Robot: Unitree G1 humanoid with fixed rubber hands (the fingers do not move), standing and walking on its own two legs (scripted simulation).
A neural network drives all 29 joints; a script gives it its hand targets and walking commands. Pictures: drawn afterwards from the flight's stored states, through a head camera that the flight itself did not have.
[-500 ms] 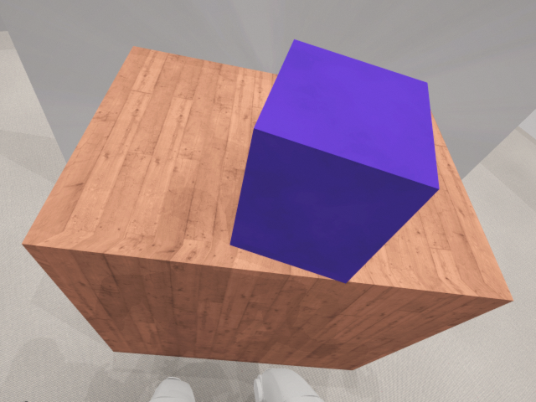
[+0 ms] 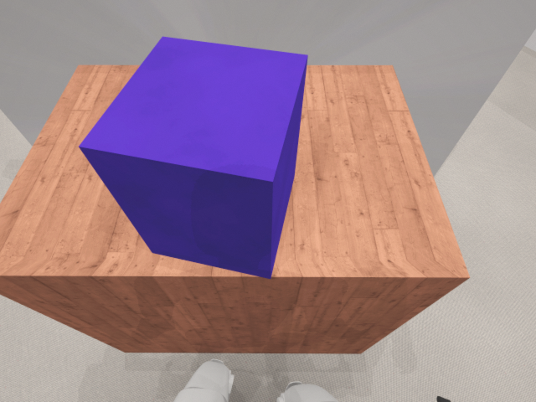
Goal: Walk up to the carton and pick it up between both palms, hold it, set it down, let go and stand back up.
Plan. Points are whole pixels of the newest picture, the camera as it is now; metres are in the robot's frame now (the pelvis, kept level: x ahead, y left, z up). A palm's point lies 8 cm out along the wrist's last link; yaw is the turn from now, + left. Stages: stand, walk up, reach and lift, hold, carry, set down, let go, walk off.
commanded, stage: walk up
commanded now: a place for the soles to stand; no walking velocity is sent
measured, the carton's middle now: (220, 166) +0.42 +0.08 +0.10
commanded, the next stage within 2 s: none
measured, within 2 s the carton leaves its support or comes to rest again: neither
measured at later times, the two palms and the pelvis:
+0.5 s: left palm out of the picture +0.03 +0.39 -0.11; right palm out of the picture +0.09 -0.21 -0.10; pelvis -0.03 +0.07 +0.00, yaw +2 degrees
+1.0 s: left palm out of the picture -0.03 +0.36 -0.10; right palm out of the picture +0.05 -0.22 -0.11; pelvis -0.06 +0.06 +0.01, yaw +2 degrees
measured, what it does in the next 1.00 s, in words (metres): steps on the spot: left foot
